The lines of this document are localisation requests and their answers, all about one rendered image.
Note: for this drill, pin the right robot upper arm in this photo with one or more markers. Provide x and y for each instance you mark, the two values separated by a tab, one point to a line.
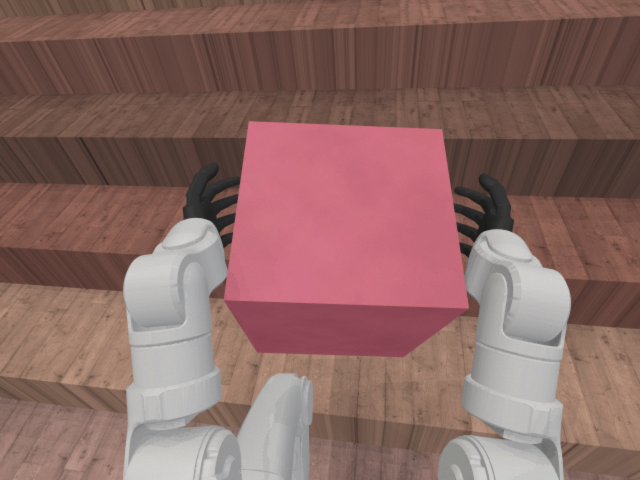
471	457

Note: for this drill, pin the right robot hand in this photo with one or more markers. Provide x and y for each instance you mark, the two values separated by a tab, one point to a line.
497	210

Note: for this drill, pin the left robot forearm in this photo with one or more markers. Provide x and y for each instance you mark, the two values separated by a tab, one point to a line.
166	294

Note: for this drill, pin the carton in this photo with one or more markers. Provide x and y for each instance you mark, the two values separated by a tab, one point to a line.
345	240

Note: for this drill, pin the robot left thigh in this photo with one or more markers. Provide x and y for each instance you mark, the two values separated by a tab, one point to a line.
267	435

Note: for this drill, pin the left robot upper arm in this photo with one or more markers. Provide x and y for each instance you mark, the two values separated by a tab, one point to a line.
190	453

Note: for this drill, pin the left robot hand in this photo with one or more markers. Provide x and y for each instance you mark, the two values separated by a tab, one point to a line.
199	199

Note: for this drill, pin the robot left shin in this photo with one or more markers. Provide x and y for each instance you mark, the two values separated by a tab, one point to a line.
300	469

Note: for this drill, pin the right robot forearm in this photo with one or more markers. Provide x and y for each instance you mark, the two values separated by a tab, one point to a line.
524	309

